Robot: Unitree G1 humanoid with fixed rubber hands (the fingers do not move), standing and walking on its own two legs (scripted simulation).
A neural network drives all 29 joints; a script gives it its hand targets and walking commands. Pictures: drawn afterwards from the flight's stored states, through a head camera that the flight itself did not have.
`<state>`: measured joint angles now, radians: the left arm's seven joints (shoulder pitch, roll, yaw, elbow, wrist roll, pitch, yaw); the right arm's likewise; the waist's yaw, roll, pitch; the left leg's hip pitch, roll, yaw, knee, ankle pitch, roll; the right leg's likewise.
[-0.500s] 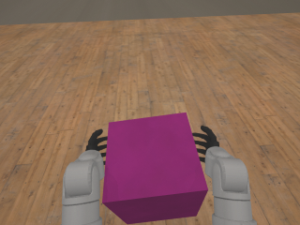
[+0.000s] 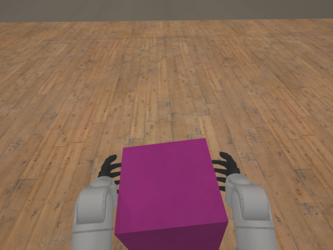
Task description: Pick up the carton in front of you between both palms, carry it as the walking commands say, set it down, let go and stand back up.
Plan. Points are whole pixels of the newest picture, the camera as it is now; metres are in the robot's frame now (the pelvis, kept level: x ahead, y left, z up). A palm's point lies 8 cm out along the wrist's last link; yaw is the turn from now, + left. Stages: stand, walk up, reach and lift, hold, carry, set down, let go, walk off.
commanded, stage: carry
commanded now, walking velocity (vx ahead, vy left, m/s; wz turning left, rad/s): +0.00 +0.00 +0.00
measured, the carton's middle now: (171, 202) +0.27 +0.00 -0.02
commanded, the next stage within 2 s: hold in 1.16 s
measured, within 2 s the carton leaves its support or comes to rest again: neither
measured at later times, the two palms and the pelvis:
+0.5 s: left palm (101, 201) +0.24 +0.16 +0.04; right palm (229, 199) +0.24 -0.14 +0.04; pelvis -0.05 +0.01 +0.00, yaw +0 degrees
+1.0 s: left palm (96, 203) +0.24 +0.17 +0.04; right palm (226, 201) +0.23 -0.13 +0.04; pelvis -0.05 +0.02 +0.00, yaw +0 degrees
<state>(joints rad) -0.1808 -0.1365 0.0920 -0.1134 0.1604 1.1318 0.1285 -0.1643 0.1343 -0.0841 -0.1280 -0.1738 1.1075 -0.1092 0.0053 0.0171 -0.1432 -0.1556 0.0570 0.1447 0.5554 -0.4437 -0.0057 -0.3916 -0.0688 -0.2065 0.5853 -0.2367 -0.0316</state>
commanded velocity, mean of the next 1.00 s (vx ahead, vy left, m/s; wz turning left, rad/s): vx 0.00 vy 0.00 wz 0.00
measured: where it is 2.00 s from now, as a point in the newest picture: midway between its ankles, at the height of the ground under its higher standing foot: outside the picture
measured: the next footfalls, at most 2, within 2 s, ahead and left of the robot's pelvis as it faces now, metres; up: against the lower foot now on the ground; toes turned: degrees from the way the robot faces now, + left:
none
